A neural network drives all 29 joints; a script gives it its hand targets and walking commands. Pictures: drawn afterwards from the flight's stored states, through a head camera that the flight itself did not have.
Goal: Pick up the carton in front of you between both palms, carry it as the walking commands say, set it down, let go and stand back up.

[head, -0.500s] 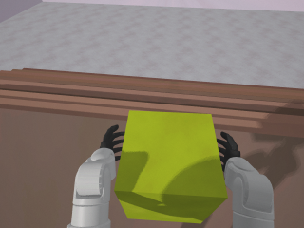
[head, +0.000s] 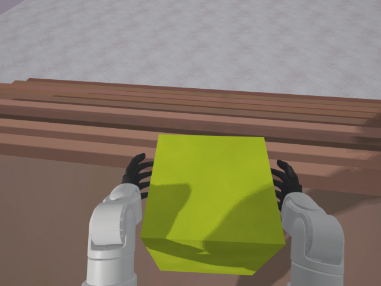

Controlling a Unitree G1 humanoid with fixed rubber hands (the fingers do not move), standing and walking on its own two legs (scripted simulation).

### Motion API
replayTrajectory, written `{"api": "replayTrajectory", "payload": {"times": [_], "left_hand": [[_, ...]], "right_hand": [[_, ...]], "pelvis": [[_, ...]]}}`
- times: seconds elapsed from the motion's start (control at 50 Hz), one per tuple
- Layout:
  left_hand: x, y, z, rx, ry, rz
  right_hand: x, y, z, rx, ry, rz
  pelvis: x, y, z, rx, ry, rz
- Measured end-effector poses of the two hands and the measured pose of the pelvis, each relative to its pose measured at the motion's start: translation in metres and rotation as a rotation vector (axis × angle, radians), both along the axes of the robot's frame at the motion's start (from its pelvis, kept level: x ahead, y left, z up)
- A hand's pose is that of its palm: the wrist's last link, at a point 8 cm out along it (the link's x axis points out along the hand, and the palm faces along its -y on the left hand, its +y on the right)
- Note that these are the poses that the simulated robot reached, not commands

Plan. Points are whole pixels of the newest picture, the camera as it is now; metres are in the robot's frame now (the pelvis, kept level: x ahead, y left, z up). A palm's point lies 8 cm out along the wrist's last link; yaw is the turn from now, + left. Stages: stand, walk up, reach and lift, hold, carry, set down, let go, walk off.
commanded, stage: carry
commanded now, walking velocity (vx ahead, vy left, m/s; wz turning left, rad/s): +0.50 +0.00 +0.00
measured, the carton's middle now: (208, 208) +0.27 +0.00 +0.01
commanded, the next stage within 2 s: none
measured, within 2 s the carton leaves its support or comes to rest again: neither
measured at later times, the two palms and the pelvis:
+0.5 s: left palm (165, 68) +0.65 +0.12 +0.11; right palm (270, 73) +0.63 -0.18 +0.11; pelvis +0.34 +0.00 -0.01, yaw -2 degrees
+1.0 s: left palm (183, 24) +0.97 +0.09 +0.10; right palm (261, 21) +0.98 -0.21 +0.10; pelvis +0.62 -0.06 +0.01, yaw -1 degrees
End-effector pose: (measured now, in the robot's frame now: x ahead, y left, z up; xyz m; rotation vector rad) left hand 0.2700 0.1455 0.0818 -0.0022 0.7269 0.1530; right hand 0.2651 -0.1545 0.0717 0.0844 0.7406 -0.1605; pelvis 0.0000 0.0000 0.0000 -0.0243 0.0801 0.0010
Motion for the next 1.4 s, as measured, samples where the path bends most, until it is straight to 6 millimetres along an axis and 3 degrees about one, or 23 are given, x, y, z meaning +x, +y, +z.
{"api": "replayTrajectory", "payload": {"times": [0.12,0.22,0.32,0.44,0.6,0.76,0.86,0.96,1.06,1.22,1.34,1.4], "left_hand": [[0.051,0.001,0.004,-0.020,0.058,0.081],[0.117,-0.006,0.019,-0.009,0.016,0.074],[0.203,-0.012,0.030,-0.010,-0.050,0.033],[0.328,-0.015,0.024,-0.048,-0.137,-0.027],[0.459,-0.037,0.036,0.000,-0.030,-0.108],[0.577,-0.053,0.052,0.031,-0.050,-0.090],[0.642,-0.060,0.043,0.055,-0.038,-0.041],[0.683,-0.057,0.020,0.040,0.064,-0.003],[0.731,-0.050,0.019,0.000,0.025,0.041],[0.840,-0.039,0.013,-0.024,-0.069,0.004],[0.918,-0.065,-0.001,-0.007,0.008,-0.070],[0.959,-0.085,-0.008,-0.013,-0.018,-0.094]], "right_hand": [[0.076,0.001,0.010,-0.030,0.057,0.089],[0.139,-0.006,0.022,-0.021,0.014,0.084],[0.209,-0.012,0.028,-0.015,-0.051,0.034],[0.316,-0.015,0.032,-0.033,-0.138,-0.043],[0.430,-0.035,0.039,-0.051,-0.027,-0.068],[0.564,-0.052,0.060,-0.079,-0.047,-0.002],[0.646,-0.060,0.047,-0.072,-0.040,0.059],[0.699,-0.057,0.027,-0.055,0.061,0.081],[0.752,-0.050,0.029,-0.044,0.023,0.077],[0.846,-0.040,0.026,-0.073,-0.069,0.042],[0.891,-0.063,-0.003,-0.063,0.011,-0.031],[0.923,-0.082,-0.011,-0.057,-0.014,-0.066]], "pelvis": [[0.070,-0.019,0.024,0.044,0.013,0.013],[0.137,-0.022,0.030,0.070,0.013,-0.001],[0.212,-0.017,0.020,0.067,-0.009,-0.016],[0.308,-0.006,-0.012,0.060,-0.058,-0.042],[0.390,-0.002,0.008,0.039,-0.027,-0.048],[0.484,-0.027,0.006,0.033,-0.010,-0.042],[0.548,-0.050,-0.010,0.028,-0.015,-0.034],[0.597,-0.061,0.001,0.034,0.005,-0.031],[0.649,-0.064,0.006,0.042,0.023,-0.030],[0.745,-0.049,-0.026,0.065,0.006,-0.037],[0.810,-0.045,-0.020,0.060,0.030,-0.022],[0.848,-0.048,-0.031,0.079,0.006,-0.009]]}}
